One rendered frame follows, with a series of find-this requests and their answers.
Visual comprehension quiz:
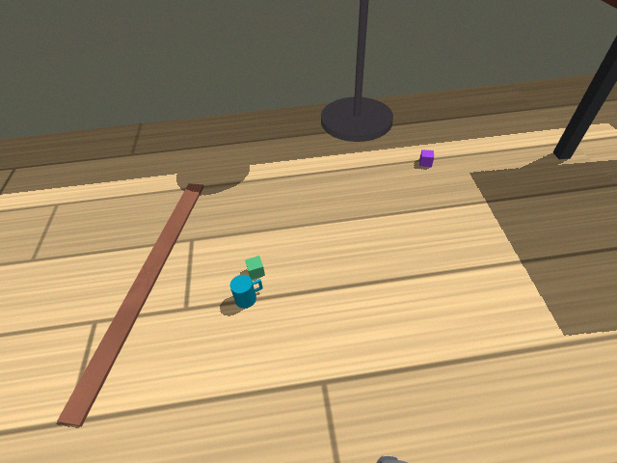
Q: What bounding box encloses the table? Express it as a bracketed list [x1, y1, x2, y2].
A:
[553, 0, 617, 159]

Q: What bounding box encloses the coat stand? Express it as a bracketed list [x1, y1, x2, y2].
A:
[321, 0, 393, 142]

